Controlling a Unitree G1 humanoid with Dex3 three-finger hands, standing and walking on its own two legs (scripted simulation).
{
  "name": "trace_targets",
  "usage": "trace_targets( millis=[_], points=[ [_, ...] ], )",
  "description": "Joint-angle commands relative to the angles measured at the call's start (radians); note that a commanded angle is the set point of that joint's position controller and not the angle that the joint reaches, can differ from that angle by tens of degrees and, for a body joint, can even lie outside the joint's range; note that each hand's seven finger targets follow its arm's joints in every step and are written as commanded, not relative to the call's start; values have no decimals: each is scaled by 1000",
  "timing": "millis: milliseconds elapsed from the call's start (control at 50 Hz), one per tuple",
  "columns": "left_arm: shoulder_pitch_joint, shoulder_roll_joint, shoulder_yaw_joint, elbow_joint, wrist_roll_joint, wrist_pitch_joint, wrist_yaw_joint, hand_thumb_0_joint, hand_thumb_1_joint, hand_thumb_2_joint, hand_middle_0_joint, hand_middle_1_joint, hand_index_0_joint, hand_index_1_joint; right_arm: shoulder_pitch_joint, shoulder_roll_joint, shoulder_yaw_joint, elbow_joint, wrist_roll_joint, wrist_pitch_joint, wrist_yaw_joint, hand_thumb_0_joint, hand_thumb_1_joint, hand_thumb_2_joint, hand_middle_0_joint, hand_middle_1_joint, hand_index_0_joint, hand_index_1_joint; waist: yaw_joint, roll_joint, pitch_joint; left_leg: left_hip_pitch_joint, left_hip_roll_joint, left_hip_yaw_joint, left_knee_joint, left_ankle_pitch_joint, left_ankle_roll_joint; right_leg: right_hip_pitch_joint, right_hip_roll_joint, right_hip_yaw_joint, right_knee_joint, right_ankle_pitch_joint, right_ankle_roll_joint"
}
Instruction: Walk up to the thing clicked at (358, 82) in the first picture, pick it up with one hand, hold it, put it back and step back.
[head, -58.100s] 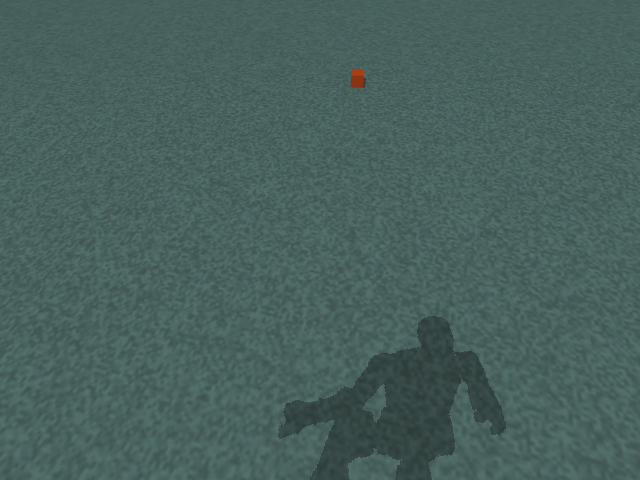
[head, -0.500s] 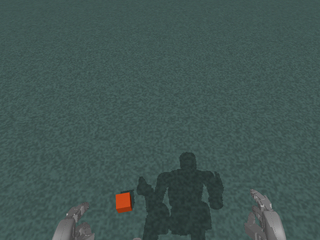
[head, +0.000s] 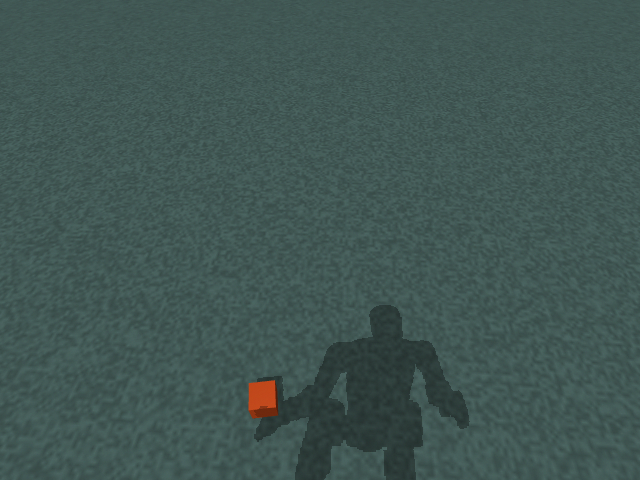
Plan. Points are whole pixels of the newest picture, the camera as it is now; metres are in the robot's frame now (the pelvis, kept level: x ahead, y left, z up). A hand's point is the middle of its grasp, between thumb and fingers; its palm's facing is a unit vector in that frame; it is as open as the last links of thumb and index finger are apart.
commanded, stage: stand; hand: left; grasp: from above
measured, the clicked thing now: (263, 399) +0.45 +0.20 -0.73
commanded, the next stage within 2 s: none
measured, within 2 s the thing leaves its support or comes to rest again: neither
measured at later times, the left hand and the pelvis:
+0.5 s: hand out of the picture +0.04 +0.23 -0.15, palm faces +0.03 -0.94 -0.34, open 7.3 cm; pelvis -0.01 -0.01 +0.01, yaw +0 degrees
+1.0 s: hand out of the picture +0.06 +0.22 -0.14, palm faces +0.01 -0.94 -0.33, open 7.3 cm; pelvis +0.00 -0.02 +0.02, yaw +0 degrees
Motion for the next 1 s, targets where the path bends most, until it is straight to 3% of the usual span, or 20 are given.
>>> trace_targets(
  millis=[0,100,200,240,320,460,740,820,980],
  points=[
    [-53,158,32,-16,-4,-40,9,0,900,900,-200,-300,-200,-301,-45,-188,-38,-41,13,-21,-18,0,-900,-900,200,300,200,300,-7,55,-70,103,104,-140,-217,146,22,33,-37,40,-138,145,-57],
    [-58,177,27,49,1,-42,7,0,900,900,-200,-300,-200,-301,-53,-191,-37,2,19,-10,-16,0,-900,-900,200,300,200,300,-12,11,-18,92,95,-130,-268,63,10,47,-44,46,-199,102,-54],
    [-50,176,21,90,-1,-44,8,0,900,900,-200,-300,-200,-301,-64,-195,-35,31,20,-12,-14,0,-900,-900,200,300,200,300,-6,24,-25,115,106,-135,-293,75,12,72,-51,45,-223,125,-51],
    [-57,181,22,100,0,-48,10,0,900,900,-200,-300,-200,-301,-76,-187,-34,34,23,-12,-13,0,-900,-900,200,300,200,300,-7,-12,-38,151,99,-117,-275,144,9,70,-62,54,-239,148,-52],
    [-61,182,18,112,-3,-46,7,0,900,900,-200,-300,-200,-301,-77,-194,-29,48,22,-6,-9,0,-900,-900,200,300,200,300,-5,16,-1,118,99,-121,-301,60,6,60,-55,49,-256,98,-49],
    [-83,203,20,123,-6,-50,1,0,900,900,-200,-300,-200,-301,-80,-206,-24,63,24,-5,-5,0,-900,-900,200,300,200,300,-11,19,1,110,105,-115,-308,47,3,68,-60,64,-278,74,-53],
    [-110,218,20,135,-12,-52,-7,0,900,900,-200,-300,-200,-301,-83,-222,-12,78,28,-10,-3,0,-900,-900,200,300,200,300,-15,0,-17,137,117,-110,-310,117,1,72,-63,68,-290,102,-58],
    [-120,224,21,138,-15,-52,-8,0,900,900,-200,-300,-200,-301,-81,-226,-9,84,29,-9,-4,0,-900,-900,200,300,200,300,-18,14,-16,123,119,-110,-315,97,1,80,-65,72,-288,103,-60],
    [-135,229,19,134,-18,-57,-11,0,900,900,-200,-300,-200,-301,-84,-233,-5,89,30,-14,-3,0,-900,-900,200,300,200,300,-19,-2,-66,166,128,-97,-293,227,3,110,-72,73,-282,202,-60]
  ],
)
